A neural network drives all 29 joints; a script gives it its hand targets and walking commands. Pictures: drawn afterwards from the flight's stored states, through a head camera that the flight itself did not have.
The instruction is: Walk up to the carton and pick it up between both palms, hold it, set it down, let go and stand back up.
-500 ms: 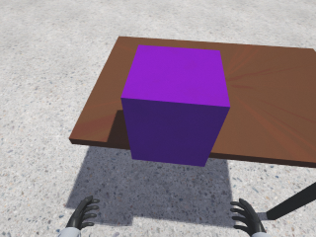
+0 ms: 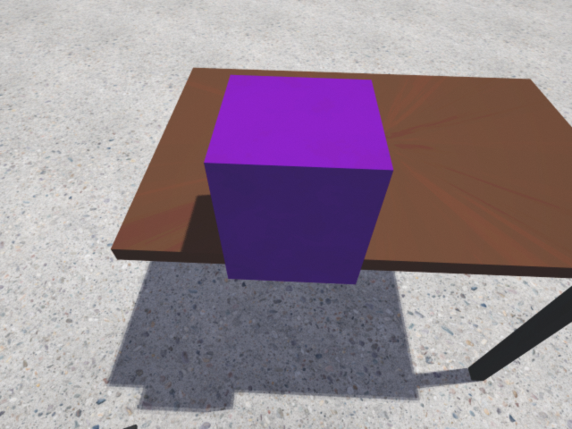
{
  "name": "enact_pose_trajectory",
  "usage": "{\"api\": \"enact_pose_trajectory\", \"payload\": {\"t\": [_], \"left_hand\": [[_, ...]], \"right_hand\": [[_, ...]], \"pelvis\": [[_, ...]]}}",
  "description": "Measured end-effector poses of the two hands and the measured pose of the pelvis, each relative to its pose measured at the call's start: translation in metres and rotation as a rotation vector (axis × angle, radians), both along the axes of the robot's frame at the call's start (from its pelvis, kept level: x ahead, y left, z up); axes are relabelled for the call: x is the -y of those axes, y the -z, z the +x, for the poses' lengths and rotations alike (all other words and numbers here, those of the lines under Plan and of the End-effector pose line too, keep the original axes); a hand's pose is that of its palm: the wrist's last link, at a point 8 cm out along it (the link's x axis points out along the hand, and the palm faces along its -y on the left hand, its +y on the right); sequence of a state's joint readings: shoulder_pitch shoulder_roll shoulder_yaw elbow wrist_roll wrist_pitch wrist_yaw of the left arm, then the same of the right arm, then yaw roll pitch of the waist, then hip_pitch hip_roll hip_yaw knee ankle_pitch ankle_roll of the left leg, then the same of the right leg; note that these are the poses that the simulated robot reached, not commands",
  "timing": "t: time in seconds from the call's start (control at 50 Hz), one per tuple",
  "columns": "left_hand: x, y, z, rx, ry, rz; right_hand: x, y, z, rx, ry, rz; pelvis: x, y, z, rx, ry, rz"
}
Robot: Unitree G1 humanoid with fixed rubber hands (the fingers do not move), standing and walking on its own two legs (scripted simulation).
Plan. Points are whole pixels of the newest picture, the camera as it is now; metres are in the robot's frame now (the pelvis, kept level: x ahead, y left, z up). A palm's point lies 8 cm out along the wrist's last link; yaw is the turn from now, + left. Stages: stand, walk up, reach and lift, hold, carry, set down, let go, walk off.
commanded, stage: stand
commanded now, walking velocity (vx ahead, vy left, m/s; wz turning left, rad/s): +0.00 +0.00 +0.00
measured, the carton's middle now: (296, 184) +0.44 +0.01 +0.10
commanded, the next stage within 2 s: none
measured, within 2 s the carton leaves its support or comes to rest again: neither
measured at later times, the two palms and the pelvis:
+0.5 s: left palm out of the picture +0.05 +0.25 -0.11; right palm out of the picture +0.02 -0.25 -0.11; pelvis -0.01 +0.01 +0.00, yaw -2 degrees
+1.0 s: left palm out of the picture +0.03 +0.25 -0.12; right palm out of the picture -0.02 -0.25 -0.12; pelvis -0.02 +0.01 +0.00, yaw -2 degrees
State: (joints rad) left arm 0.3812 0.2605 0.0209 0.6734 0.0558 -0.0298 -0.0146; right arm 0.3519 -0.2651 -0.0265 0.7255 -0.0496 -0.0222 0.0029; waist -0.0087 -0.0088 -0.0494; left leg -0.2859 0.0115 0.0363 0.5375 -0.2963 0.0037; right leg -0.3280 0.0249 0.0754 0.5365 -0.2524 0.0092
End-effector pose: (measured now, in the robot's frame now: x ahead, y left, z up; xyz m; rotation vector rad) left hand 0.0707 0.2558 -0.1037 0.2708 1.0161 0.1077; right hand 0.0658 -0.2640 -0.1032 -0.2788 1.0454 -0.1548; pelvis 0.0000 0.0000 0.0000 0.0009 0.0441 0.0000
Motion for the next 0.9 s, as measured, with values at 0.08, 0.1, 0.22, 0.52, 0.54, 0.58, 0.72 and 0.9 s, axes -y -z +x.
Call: {"api": "enact_pose_trajectory", "payload": {"t": [0.08,0.1,0.22,0.52,0.54,0.58,0.72,0.9], "left_hand": [[0.001,0.001,-0.002,-0.004,0.002,-0.004],[0.001,0.001,-0.002,-0.003,0.002,-0.005],[0.002,0.002,-0.003,-0.002,0.0,-0.01],[0.002,0.006,-0.018,-0.042,-0.011,-0.01],[0.002,0.006,-0.019,-0.045,-0.012,-0.01],[0.002,0.007,-0.021,-0.05,-0.014,-0.011],[0.003,0.008,-0.029,-0.069,-0.023,-0.012],[0.005,0.012,-0.039,-0.101,-0.034,-0.019]], "right_hand": [[-0.003,0.003,-0.012,-0.018,0.018,0.006],[-0.004,0.003,-0.014,-0.021,0.021,0.007],[-0.009,0.006,-0.022,-0.026,0.04,0.017],[-0.011,0.01,-0.046,-0.065,0.087,0.023],[-0.011,0.011,-0.048,-0.069,0.09,0.023],[-0.012,0.011,-0.051,-0.076,0.095,0.024],[-0.013,0.014,-0.061,-0.097,0.112,0.031],[-0.015,0.017,-0.075,-0.13,0.134,0.037]], "pelvis": [[-0.002,0.0,-0.002,0.003,0.007,0.001],[-0.002,0.0,-0.002,0.004,0.009,0.002],[-0.004,0.0,-0.005,0.011,0.018,0.004],[-0.007,0.0,-0.013,0.026,0.034,0.006],[-0.007,0.0,-0.014,0.026,0.034,0.006],[-0.007,0.0,-0.015,0.028,0.035,0.006],[-0.007,-0.001,-0.018,0.032,0.038,0.006],[-0.007,-0.002,-0.022,0.036,0.041,0.005]]}}
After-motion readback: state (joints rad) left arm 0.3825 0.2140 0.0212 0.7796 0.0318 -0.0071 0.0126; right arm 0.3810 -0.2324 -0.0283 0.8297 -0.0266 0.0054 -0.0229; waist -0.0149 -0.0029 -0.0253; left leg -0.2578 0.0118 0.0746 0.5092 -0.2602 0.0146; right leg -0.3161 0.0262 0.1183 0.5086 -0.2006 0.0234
